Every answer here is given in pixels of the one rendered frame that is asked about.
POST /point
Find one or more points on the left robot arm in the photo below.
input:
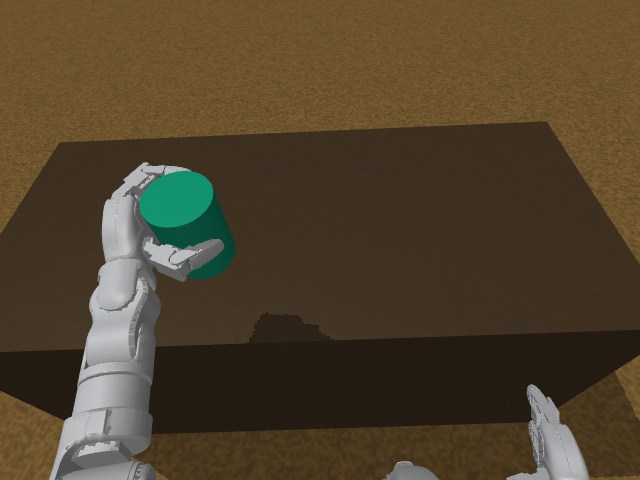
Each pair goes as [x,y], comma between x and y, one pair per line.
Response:
[110,420]

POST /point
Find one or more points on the left robot hand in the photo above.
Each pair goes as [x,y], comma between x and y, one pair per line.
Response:
[126,234]

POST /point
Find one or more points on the right robot hand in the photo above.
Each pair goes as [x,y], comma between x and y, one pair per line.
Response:
[555,449]

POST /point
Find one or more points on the can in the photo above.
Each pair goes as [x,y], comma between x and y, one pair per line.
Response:
[182,209]

